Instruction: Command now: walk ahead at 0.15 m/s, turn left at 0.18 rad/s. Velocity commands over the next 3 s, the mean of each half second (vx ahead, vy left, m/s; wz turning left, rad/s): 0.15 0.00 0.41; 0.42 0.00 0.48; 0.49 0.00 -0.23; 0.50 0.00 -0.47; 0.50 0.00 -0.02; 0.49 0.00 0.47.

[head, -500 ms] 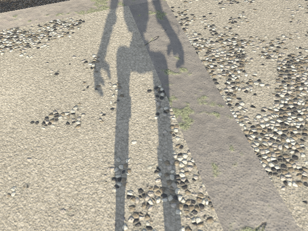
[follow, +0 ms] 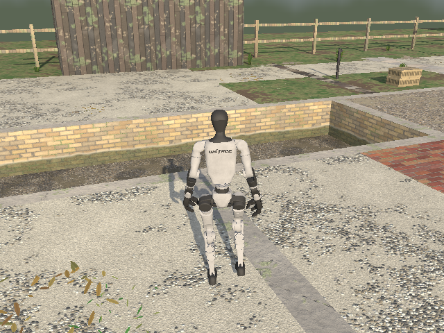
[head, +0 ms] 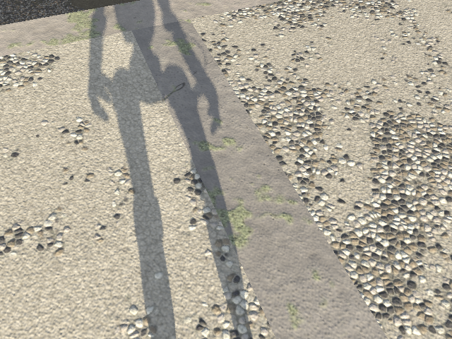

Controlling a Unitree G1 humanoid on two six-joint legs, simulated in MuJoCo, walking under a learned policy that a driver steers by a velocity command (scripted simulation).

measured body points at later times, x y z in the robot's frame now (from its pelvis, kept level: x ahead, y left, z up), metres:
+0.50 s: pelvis +0.06 -0.02 +0.00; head +0.07 -0.03 +0.45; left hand +0.06 +0.26 -0.11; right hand +0.23 -0.26 -0.13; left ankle +0.02 +0.11 -0.68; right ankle +0.08 -0.12 -0.75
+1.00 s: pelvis +0.18 +0.12 +0.00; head +0.19 +0.15 +0.45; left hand +0.16 +0.40 -0.13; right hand +0.32 -0.11 -0.12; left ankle +0.07 +0.13 -0.75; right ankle +0.33 +0.04 -0.68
